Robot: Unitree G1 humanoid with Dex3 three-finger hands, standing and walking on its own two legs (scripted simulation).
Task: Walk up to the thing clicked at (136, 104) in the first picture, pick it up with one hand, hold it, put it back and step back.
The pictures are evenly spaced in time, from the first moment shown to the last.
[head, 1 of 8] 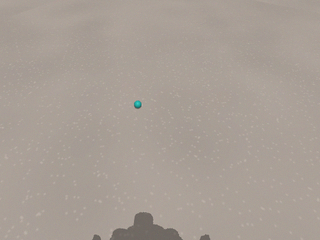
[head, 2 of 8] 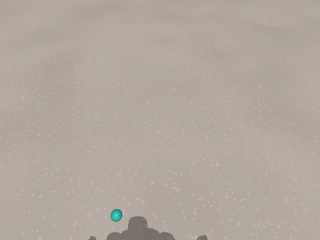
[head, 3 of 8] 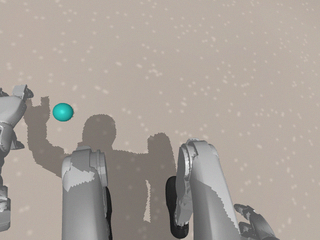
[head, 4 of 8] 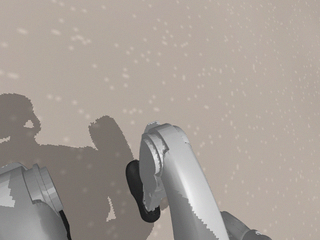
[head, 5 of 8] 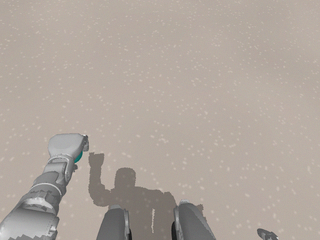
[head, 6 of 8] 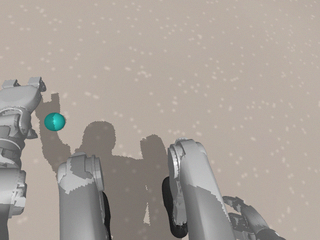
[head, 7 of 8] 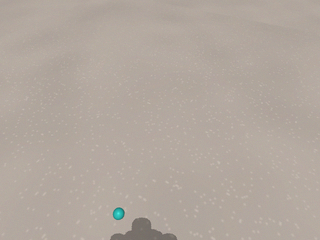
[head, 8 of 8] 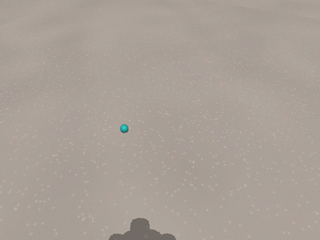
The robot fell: no
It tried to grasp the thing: yes
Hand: left
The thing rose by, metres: 0.69
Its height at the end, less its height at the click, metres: +0.00
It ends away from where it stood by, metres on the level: 0.00
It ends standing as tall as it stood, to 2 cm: yes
